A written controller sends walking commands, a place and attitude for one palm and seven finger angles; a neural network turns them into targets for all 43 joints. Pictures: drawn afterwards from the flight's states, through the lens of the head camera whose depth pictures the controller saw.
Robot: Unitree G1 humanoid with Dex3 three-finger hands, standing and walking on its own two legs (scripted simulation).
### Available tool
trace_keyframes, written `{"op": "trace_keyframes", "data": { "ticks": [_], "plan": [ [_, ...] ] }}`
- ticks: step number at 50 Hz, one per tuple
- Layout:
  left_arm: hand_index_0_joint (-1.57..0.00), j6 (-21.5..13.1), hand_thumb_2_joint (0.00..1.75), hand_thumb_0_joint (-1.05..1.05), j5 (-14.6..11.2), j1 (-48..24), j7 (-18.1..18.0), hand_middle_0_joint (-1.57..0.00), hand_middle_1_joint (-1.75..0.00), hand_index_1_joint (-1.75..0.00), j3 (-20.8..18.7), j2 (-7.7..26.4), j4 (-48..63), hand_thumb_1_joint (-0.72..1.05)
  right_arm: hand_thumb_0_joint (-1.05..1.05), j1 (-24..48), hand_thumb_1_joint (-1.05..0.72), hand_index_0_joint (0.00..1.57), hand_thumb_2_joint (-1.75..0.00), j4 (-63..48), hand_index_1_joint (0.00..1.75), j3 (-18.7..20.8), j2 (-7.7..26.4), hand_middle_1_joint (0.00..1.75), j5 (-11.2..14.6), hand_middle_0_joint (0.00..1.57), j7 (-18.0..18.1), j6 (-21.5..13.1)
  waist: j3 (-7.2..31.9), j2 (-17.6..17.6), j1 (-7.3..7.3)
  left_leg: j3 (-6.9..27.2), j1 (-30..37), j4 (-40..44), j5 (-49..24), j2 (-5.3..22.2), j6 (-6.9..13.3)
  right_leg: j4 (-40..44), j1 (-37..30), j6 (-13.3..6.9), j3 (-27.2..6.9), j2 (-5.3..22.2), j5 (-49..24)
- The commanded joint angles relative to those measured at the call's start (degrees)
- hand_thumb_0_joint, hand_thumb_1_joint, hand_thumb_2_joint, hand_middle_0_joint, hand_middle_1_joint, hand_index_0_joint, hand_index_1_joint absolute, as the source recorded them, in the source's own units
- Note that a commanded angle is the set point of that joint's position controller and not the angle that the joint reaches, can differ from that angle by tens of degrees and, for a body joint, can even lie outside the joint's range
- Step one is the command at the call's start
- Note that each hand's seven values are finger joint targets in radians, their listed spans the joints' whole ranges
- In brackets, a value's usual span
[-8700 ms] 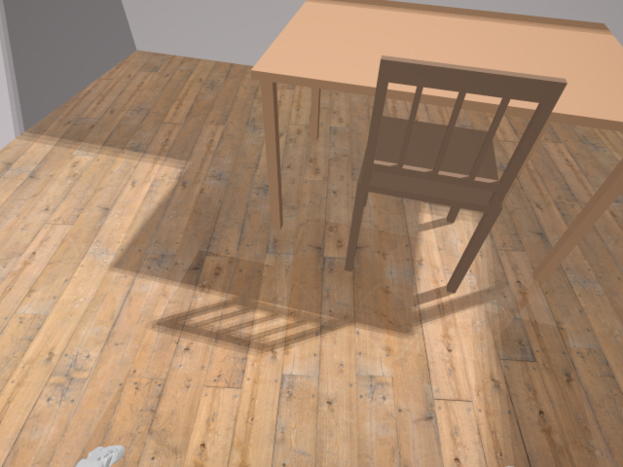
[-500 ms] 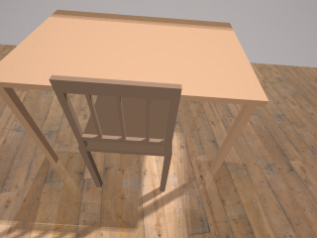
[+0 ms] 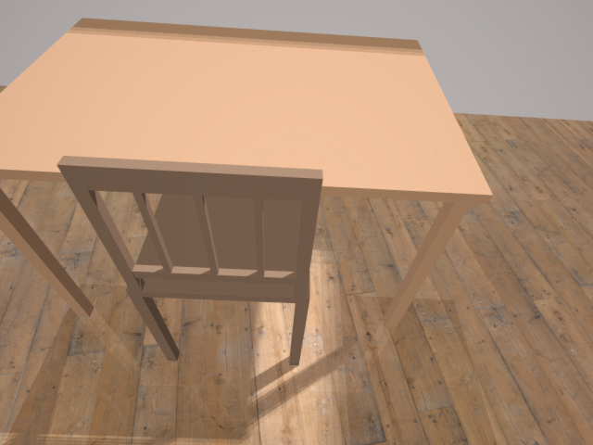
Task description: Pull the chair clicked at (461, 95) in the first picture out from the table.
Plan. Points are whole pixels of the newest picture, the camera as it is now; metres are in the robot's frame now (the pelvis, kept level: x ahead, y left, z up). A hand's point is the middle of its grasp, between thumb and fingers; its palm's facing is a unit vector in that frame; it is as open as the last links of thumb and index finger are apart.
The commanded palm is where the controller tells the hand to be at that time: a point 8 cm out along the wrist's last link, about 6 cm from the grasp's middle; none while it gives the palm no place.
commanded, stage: look again from close up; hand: left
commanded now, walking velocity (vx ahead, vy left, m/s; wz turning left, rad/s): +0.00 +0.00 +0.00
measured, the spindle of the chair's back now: (207, 236) +0.50 +0.20 -0.10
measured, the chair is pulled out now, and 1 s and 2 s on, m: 0.00 0.00 0.00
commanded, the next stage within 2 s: shuffle to correct the standing spot in 0.72 s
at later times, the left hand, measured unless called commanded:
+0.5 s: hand out of the picture +0.02 +0.17 -0.18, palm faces +0.00 -0.98 -0.20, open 7.4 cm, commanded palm none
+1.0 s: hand out of the picture +0.00 +0.15 -0.18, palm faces +0.05 -0.98 -0.18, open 7.4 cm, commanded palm none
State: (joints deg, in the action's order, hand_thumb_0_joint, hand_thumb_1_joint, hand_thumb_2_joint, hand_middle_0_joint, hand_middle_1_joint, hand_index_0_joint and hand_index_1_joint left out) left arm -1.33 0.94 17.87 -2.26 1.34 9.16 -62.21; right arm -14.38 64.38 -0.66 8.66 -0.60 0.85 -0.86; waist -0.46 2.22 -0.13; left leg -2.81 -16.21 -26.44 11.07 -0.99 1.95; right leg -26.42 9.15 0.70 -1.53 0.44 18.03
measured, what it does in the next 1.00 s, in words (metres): stands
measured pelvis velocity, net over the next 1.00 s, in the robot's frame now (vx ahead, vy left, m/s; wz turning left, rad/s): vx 0.03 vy -0.02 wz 0.01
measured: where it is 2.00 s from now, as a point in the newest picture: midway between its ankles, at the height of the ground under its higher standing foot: outside the picture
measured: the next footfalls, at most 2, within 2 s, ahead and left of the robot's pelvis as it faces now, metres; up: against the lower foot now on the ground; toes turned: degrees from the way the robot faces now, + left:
right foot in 1.42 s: +0.14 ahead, -0.13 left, +0.00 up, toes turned -1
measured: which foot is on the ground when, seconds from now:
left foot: down 0.00-1.00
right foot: down 0.00-1.00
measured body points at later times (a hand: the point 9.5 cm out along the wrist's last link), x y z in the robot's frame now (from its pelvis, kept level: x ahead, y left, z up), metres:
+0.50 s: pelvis +0.02 -0.01 +0.00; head +0.03 +0.00 +0.45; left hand +0.02 +0.22 -0.16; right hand +0.05 -0.24 -0.16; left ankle +0.03 +0.10 -0.74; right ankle -0.04 -0.13 -0.74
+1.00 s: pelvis +0.03 -0.02 +0.00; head +0.04 -0.01 +0.45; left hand +0.00 +0.20 -0.16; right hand +0.04 -0.25 -0.16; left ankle +0.03 +0.10 -0.74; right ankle -0.04 -0.13 -0.74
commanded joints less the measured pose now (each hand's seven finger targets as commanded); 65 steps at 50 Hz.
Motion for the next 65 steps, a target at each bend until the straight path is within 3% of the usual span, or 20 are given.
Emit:
{"op": "trace_keyframes", "data": {
  "ticks": [1, 17, 23, 26, 38, 42, 45, 48, 50, 51, 53, 54, 55, 56, 57, 58, 59, 60, 62, 65],
  "plan": [
    [-0.20, -0.5, 0.90, 0.00, -0.1, 5.5, -0.3, -0.20, -0.30, -0.30, -1.4, 5.5, 0.8, 0.90, 0.00, -1.7, -0.90, 0.20, -0.90, -2.1, 0.30, 1.0, 6.2, 0.30, 0.3, 0.20, 0.6, -1.3, -1.4, -2.5, 0.61, 6.2, 5.1, 3.8, -7.7, 6.1, 0.3, 4.5, 4.4, -2.1, -3.7, 4.8, -10.7],
    [-0.20, -0.3, 0.90, 0.00, -0.1, 4.0, -0.3, -0.20, -0.30, -0.30, -1.7, 6.3, 0.7, 0.90, 0.00, -1.1, -0.90, 0.20, -0.90, -1.8, 0.30, 1.0, 7.2, 0.30, 0.2, 0.20, 1.0, -1.3, 0.7, -2.2, 0.53, 5.5, 9.3, 3.2, -14.8, 6.7, 0.4, 4.3, 2.3, -1.8, -3.5, 5.0, -15.6],
    [-0.20, -0.2, 0.90, 0.00, -0.2, 4.2, -0.3, -0.20, -0.30, -0.30, -1.7, 6.4, 0.4, 0.90, 0.00, -0.8, -0.90, 0.20, -0.90, -1.5, 0.30, 0.9, 7.2, 0.30, 0.3, 0.20, 1.0, -1.2, -0.3, -1.8, 0.53, 5.5, 9.7, 3.8, -13.9, 6.7, 0.4, 5.0, 2.4, -1.8, -3.4, 5.0, -14.7],
    [-0.20, -0.1, 0.90, 0.00, -0.1, 4.4, -0.2, -0.20, -0.30, -0.30, -1.6, 6.2, 0.3, 0.90, 0.00, -0.4, -0.90, 0.20, -0.90, -1.3, 0.30, 0.9, 7.1, 0.30, 0.3, 0.20, 1.0, -1.0, -2.7, -2.1, 0.62, 5.5, 8.6, 4.7, -11.0, 6.5, 0.3, 5.8, 3.4, -1.8, -3.6, 5.0, -12.9],
    [-0.20, -0.4, 0.90, 0.00, -0.2, 5.2, -0.2, -0.20, -0.30, -0.30, -1.5, 6.2, -0.3, 0.90, 0.00, -0.3, -0.90, 0.20, -0.90, -1.0, 0.30, 0.8, 6.9, 0.30, 0.3, 0.20, 1.0, -0.9, -1.7, -1.7, 0.55, 5.5, 9.4, 4.8, -10.2, 6.3, 0.0, 6.7, 2.4, -2.1, -4.1, 5.1, -14.4],
    [-0.20, -0.3, 0.90, 0.00, -0.2, 5.5, -0.2, -0.20, -0.30, -0.30, -1.5, 5.7, -0.7, 0.90, 0.00, -1.1, -0.90, 0.20, -0.90, -0.4, 0.30, 0.6, 6.5, 0.30, 0.3, 0.20, 1.0, -0.8, -2.0, -2.1, 0.63, 5.3, 8.8, 4.6, -7.8, 6.0, -0.1, 6.9, 1.9, -2.2, -3.8, 5.0, -11.6],
    [-0.20, 0.1, 0.90, 0.00, 0.3, 6.5, 0.3, -0.20, -0.30, -0.30, -2.3, 6.3, -0.7, 0.90, 0.00, -1.9, -0.90, 0.20, -0.90, -0.5, 0.30, 1.0, 6.8, 0.30, 0.0, 0.20, 0.6, -0.3, -4.3, -0.7, 0.97, 4.4, 5.5, 3.5, 4.6, 5.0, 0.3, 7.3, 3.1, -3.5, -4.1, 4.8, 2.7],
    [-0.20, 0.3, 0.90, 0.00, 0.2, 7.5, 0.7, -0.20, -0.30, -0.30, -3.0, 7.3, -0.7, 0.90, 0.00, -1.1, -0.90, 0.20, -0.90, -1.8, 0.30, 1.2, 6.0, 0.30, -0.3, 0.20, 0.2, 0.0, -8.4, 1.5, 1.50, 2.5, -0.7, -0.8, 10.2, 2.6, -0.2, 10.2, 4.0, -5.5, -8.1, 6.9, 11.3],
    [-0.20, 0.3, 0.90, 0.00, 0.2, 8.9, 0.7, -0.20, -0.30, -0.30, -3.7, 8.4, -0.6, 0.90, 0.00, -0.7, -0.90, 0.20, -0.90, -2.8, 0.30, 1.3, 5.2, 0.30, -0.4, 0.20, 0.1, -0.1, -10.0, 5.2, 2.02, -0.2, -5.2, -6.2, 10.3, 1.4, -0.6, 12.1, 2.0, -7.5, -11.4, 9.6, 10.4],
    [-0.20, 0.2, 0.90, 0.00, 0.2, 9.4, 0.7, -0.20, -0.30, -0.30, -3.9, 8.4, -0.6, 0.90, 0.00, -0.4, -0.90, 0.20, -0.90, -3.4, 0.30, 1.3, 5.1, 0.30, -0.6, 0.20, 0.1, -0.3, -10.0, 5.5, 2.05, -1.2, -6.6, -8.6, 9.6, 1.3, -0.8, 11.9, 0.9, -8.7, -13.1, 11.7, 5.5],
    [-0.20, -0.3, 0.90, 0.00, 0.3, 9.8, 0.5, -0.20, -0.30, -0.30, -4.3, 8.6, -0.5, 0.90, 0.00, -1.1, -0.90, 0.20, -0.90, -3.9, 0.30, 1.3, 4.7, 0.30, -0.6, 0.20, 0.1, -0.9, -9.4, 5.7, 1.72, -1.9, -6.7, -8.9, 9.8, 1.8, -0.8, 9.1, -1.2, -10.1, -12.7, 13.2, -6.3],
    [-0.20, -0.3, 0.90, 0.00, 0.4, 9.2, 0.4, -0.20, -0.30, -0.30, -4.1, 8.1, -0.5, 0.90, 0.00, -2.2, -0.90, 0.20, -0.90, -3.6, 0.30, 1.2, 4.4, 0.30, -0.5, 0.20, 0.3, -1.2, -9.0, 4.8, 0.96, -1.8, -3.4, -5.4, 7.3, 1.9, -0.7, 6.1, -0.4, -9.4, -10.1, 11.9, -13.5],
    [-0.20, -0.2, 0.90, 0.00, 0.4, 7.9, 0.4, -0.20, -0.30, -0.30, -4.0, 6.9, -0.2, 0.90, 0.00, -5.1, -0.90, 0.20, -0.90, -2.4, 0.30, 1.1, 4.4, 0.30, -0.3, 0.20, 0.6, -1.4, -8.3, 2.4, -0.46, -0.8, 2.5, -1.8, 0.0, 2.9, -0.2, 1.7, 2.5, -7.5, -5.5, 8.6, -18.4],
    [-0.20, -0.2, 0.90, 0.00, 0.4, 7.2, 0.3, -0.20, -0.30, -0.30, -3.5, 5.2, 0.3, 0.90, 0.00, -10.0, -0.90, 0.20, -0.90, -0.8, 0.30, 1.2, 6.1, 0.30, -0.5, 0.20, 0.9, -2.0, -4.9, -4.1, -1.95, 3.6, 10.4, -0.3, -16.9, 6.0, 1.5, -7.7, 4.9, -5.1, -0.2, 4.1, -22.5],
    [-0.20, -0.4, 0.90, 0.00, 0.0, 7.0, 0.0, -0.20, -0.30, -0.30, -2.9, 3.5, 0.6, 0.90, 0.00, -15.1, -0.90, 0.20, -0.90, 0.8, 0.30, 1.5, 8.5, 0.30, -0.6, 0.20, 1.7, -2.3, -0.1, -12.0, -2.91, 11.7, 18.8, -0.6, -41.3, 12.7, 5.7, -17.3, 9.9, -2.8, 4.1, 0.7, -14.2],
    [-0.20, -0.5, 0.90, 0.00, -0.5, 5.1, -0.6, -0.20, -0.30, -0.30, -2.4, 3.1, 1.2, 0.90, 0.00, -17.3, -0.90, 0.20, -0.90, 1.8, 0.30, 1.1, 8.3, 0.30, -0.1, 0.20, 2.3, -2.1, -0.1, -17.5, -2.97, 15.8, 21.5, 2.2, -64.6, 17.3, 9.2, -24.1, 15.1, -1.7, 4.0, -0.4, 11.7],
    [-0.20, 0.0, 0.90, 0.00, -0.6, 4.6, -1.0, -0.20, -0.30, -0.30, -2.7, 3.9, 1.2, 0.90, 0.00, -15.5, -0.90, 0.20, -0.90, 1.9, 0.30, 0.3, 7.0, 0.30, 0.1, 0.20, 2.9, -1.8, -0.9, -15.1, -1.71, 14.5, 19.6, 2.0, -72.5, 18.5, 10.2, -25.9, 14.8, -1.6, 0.4, 1.7, 16.9],
    [-0.20, 0.3, 0.90, 0.00, -0.6, 4.3, -1.1, -0.20, -0.30, -0.30, -2.6, 3.2, 1.4, 0.90, 0.00, -12.7, -0.90, 0.20, -0.90, 0.9, 0.30, 0.2, 6.2, 0.30, 0.2, 0.20, 3.0, -1.7, -3.0, -11.0, -0.83, 13.2, 15.9, 2.2, -69.9, 18.8, 10.6, -24.2, 13.5, -1.5, 0.0, 2.9, 16.4],
    [-0.20, 0.9, 0.90, 0.00, -0.2, 3.9, -0.9, -0.20, -0.30, -0.30, -2.7, 2.7, 1.2, 0.90, 0.00, -8.9, -0.90, 0.20, -0.90, -0.4, 0.30, 0.7, 7.0, 0.30, -0.1, 0.20, 3.0, -1.4, -4.0, -9.1, 0.07, 10.3, 13.7, 3.9, -59.3, 16.3, 8.8, -19.3, 11.6, -1.1, 1.3, 3.7, 11.4],
    [-0.20, 1.6, 0.90, 0.00, -0.4, 4.6, -0.5, -0.20, -0.30, -0.30, -3.1, 2.5, 1.4, 0.90, 0.00, -6.1, -0.90, 0.20, -0.90, -1.9, 0.30, 1.4, 6.9, 0.30, 0.1, 0.20, 2.8, -1.0, -1.7, -6.9, 0.90, 8.5, 12.1, 4.4, -50.8, 14.6, 7.2, -13.1, 7.9, -0.8, 3.2, 2.6, 3.1]
  ]
}}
